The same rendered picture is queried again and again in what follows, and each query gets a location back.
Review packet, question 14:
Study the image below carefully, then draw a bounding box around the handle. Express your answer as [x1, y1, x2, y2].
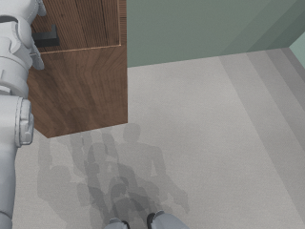
[31, 24, 60, 48]

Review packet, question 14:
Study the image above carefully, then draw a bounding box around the left robot hand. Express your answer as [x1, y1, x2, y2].
[0, 0, 47, 71]

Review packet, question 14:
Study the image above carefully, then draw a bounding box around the robot shin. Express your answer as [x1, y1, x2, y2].
[109, 218, 122, 224]
[153, 210, 165, 220]

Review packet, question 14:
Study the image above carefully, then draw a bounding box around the cabinet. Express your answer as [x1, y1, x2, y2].
[27, 0, 128, 138]

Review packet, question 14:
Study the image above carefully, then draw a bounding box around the left robot upper arm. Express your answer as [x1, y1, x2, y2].
[0, 94, 34, 229]

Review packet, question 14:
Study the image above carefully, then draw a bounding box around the robot left forearm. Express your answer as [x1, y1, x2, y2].
[0, 11, 33, 100]

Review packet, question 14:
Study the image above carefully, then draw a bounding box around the drawer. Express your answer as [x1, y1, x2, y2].
[30, 0, 120, 52]

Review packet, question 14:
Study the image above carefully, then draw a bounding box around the robot left shin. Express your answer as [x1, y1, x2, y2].
[109, 218, 122, 224]

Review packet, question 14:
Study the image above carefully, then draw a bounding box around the robot right shin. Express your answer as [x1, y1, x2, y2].
[153, 210, 165, 220]

